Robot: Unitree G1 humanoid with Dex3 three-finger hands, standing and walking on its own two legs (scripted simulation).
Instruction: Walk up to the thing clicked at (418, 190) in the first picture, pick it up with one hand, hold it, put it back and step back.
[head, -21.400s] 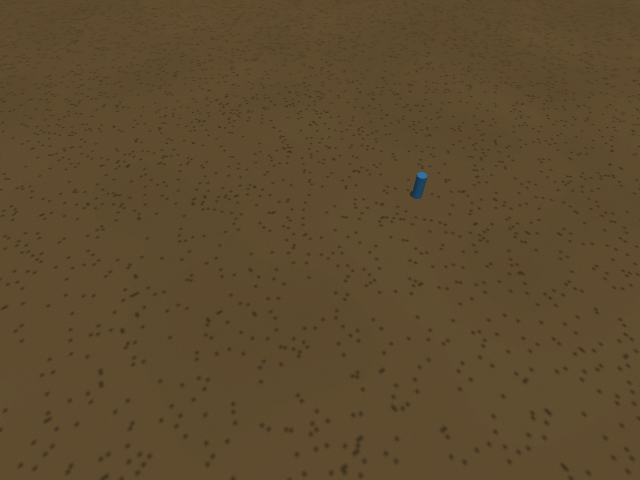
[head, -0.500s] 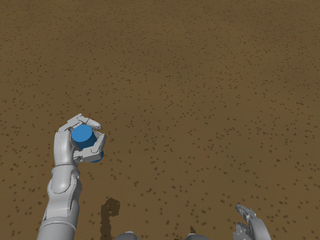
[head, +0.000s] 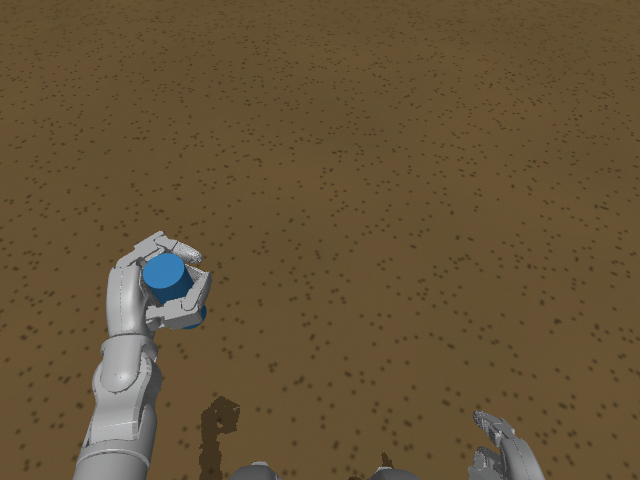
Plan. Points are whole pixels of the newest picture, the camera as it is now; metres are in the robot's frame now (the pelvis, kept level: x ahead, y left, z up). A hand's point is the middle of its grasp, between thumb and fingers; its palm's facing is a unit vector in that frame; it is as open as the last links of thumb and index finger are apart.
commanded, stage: hold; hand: left
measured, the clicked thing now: (178, 294) +0.33 +0.19 +0.03
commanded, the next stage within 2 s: crouch in 0.62 s
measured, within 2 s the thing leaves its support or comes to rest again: neither
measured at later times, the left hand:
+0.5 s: hand (187, 290) +0.32 +0.17 +0.05, palm faces +0.15 -0.99 +0.00, open 5.8 cm
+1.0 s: hand (191, 306) +0.32 +0.17 +0.01, palm faces +0.17 -0.99 +0.01, open 5.8 cm
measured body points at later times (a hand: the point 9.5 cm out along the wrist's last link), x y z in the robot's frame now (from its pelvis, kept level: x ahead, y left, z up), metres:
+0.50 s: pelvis +0.00 +0.00 +0.00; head +0.03 +0.00 +0.45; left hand +0.31 +0.22 +0.05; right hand +0.13 -0.25 -0.11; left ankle +0.01 +0.12 -0.70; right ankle +0.00 -0.13 -0.70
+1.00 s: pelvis -0.01 +0.00 -0.01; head +0.05 +0.01 +0.43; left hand +0.31 +0.23 +0.01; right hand +0.13 -0.25 -0.12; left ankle +0.01 +0.12 -0.70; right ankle +0.00 -0.13 -0.70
